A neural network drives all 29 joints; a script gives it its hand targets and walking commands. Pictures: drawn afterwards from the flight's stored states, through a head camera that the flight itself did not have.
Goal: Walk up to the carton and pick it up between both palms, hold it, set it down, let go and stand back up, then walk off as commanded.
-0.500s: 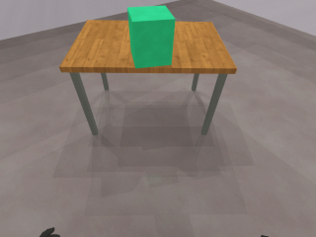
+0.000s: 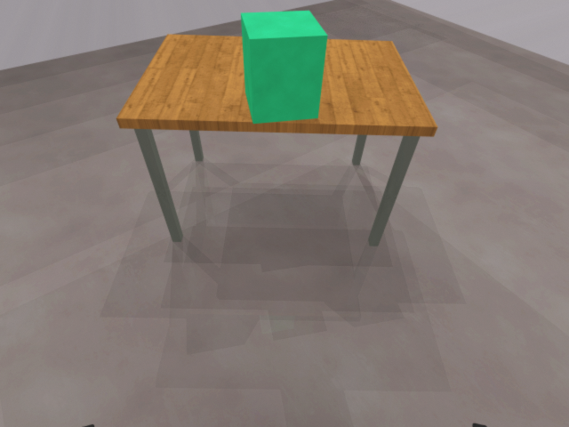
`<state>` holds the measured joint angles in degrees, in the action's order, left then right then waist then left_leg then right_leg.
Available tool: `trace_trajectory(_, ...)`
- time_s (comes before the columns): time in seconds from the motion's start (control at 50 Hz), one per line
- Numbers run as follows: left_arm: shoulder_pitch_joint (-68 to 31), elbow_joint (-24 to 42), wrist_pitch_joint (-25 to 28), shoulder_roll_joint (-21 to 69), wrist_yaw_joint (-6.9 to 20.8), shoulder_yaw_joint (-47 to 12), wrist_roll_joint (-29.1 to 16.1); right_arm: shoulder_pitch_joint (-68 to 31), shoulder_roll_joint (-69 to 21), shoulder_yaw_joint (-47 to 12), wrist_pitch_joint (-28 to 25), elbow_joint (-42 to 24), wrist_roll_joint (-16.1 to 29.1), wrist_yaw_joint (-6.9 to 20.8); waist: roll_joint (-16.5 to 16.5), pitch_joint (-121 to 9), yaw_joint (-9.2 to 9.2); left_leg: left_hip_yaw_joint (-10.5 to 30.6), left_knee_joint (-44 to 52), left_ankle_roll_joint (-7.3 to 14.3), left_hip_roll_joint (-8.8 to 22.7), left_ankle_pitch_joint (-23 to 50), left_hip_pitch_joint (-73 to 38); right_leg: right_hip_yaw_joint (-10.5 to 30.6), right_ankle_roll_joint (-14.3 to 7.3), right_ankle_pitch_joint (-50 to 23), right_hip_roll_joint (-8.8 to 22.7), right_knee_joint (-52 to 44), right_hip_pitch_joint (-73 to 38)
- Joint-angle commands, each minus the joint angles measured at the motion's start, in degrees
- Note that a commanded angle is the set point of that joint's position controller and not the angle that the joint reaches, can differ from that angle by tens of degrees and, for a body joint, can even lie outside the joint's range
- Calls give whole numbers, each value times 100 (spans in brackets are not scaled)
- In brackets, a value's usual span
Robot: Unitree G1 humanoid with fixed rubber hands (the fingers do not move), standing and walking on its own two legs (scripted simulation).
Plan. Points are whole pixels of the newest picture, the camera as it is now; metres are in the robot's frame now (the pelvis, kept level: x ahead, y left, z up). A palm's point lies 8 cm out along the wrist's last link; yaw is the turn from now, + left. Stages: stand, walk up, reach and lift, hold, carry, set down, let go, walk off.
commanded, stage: stand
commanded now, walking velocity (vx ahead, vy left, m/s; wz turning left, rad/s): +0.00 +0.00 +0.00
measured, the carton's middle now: (280, 67) +1.10 -0.01 +0.00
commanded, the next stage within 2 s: none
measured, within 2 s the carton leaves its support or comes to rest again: neither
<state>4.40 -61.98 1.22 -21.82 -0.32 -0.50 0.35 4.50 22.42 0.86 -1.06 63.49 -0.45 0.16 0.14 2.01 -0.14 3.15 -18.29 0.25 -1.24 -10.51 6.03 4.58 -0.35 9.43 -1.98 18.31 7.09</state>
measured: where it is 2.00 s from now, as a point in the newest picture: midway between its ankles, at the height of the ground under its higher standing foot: outside the picture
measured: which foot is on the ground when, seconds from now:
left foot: down 0.00-1.00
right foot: down 0.00-1.00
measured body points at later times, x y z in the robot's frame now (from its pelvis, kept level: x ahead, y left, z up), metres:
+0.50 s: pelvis +0.01 +0.00 +0.00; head +0.02 +0.00 +0.45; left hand +0.11 +0.32 -0.12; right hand +0.10 -0.32 -0.12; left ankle -0.01 +0.12 -0.75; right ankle +0.01 -0.12 -0.75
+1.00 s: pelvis +0.01 +0.00 +0.00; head +0.02 +0.00 +0.45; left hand +0.11 +0.31 -0.12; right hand +0.10 -0.31 -0.12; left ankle -0.01 +0.12 -0.75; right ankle +0.01 -0.12 -0.75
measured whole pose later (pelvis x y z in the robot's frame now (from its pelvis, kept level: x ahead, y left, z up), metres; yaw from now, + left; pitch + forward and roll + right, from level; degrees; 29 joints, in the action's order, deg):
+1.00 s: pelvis +0.01 +0.00 +0.00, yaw +1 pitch -2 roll +0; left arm 5.0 -61.0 0.9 -21.7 -0.5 -0.2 0.4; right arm 6.3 22.2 0.8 -1.0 62.3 -0.5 -0.2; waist -0.2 1.9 -0.1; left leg 4.0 -17.9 0.4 -1.4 -11.2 5.0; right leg 4.1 -0.2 10.2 -1.6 17.5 5.6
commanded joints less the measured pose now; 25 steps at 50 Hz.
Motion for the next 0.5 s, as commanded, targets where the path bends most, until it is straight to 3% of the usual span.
trace_trajectory(0.0,-253,287,64,-1080,-52,181,20,-133,1075,205,-66,-248,35,-47,-18,-278,-13,605,304,149,726,587,50,538,-102,-584,710,-211,-22)
trace_trajectory(0.02,-207,281,73,-1053,-52,192,9,-222,1085,192,-62,-271,12,-46,-231,-309,30,580,291,162,709,531,71,572,-127,-577,741,-227,-95)
trace_trajectory(0.04,-152,248,72,-1085,-52,206,-6,-189,1028,190,-63,-293,18,-46,40,-351,14,622,267,157,714,625,-17,585,-127,-591,729,-210,-58)
trace_trajectory(0.08,-252,300,75,-1109,-53,211,24,-145,976,161,-63,-260,35,-45,-23,-329,-17,628,215,185,712,587,-43,636,-137,-655,743,-299,-10)
trace_trajectory(0.12,-248,282,79,-1096,-42,190,-4,-208,1066,184,-73,-326,4,-42,150,-410,7,642,271,180,726,636,-4,555,-94,-654,736,-233,-70)
trace_trajectory(0.14,-259,263,93,-1131,-55,214,17,-155,1004,176,-65,-314,4,-34,-69,-425,-49,603,266,167,728,724,-61,552,-95,-755,726,-207,-119)
trace_trajectory(0.16,-160,285,84,-1075,-45,180,-2,-224,1129,191,-62,-296,-2,-40,-128,-429,66,635,228,190,715,842,-42,564,-118,-827,736,-200,-149)
trace_trajectory(0.22,-288,330,88,-1071,-57,196,-2,-111,1023,185,-67,-350,23,-57,17,-378,-68,604,231,128,724,930,-95,535,-105,-900,745,-206,-94)
trace_trajectory(0.24,-228,329,80,-1142,-56,207,15,-92,1122,191,-73,-286,19,-50,133,-408,-13,648,243,144,720,955,-146,521,-108,-928,716,-218,-99)
trace_trajectory(0.28,-237,308,70,-1154,-67,204,-11,-96,1044,188,-52,-337,-7,-62,17,-440,-73,589,239,139,712,931,-100,531,-109,-809,747,-238,-142)
trace_trajectory(0.32,-150,296,76,-1160,-45,236,-7,-125,1137,198,-59,-301,3,-70,-100,-355,61,649,266,162,704,877,41,548,-131,-745,742,-235,-227)
trace_trajectory(0.4,-220,312,49,-1193,-49,217,-2,-105,1134,187,-56,-275,23,-48,14,-302,-28,651,282,120,702,940,-100,512,-119,-817,724,-215,-67)
trace_trajectory(0.42,-179,314,68,-1057,-42,214,-1,-127,1061,189,-67,-300,-13,-46,17,-485,35,589,226,123,729,973,-118,486,-84,-778,721,-211,-172)
trace_trajectory(0.48,-273,350,47,-1139,-59,234,26,-148,1129,218,-68,-326,7,-71,17,-539,-3,625,194,154,729,998,-196,548,-127,-940,746,-224,-220)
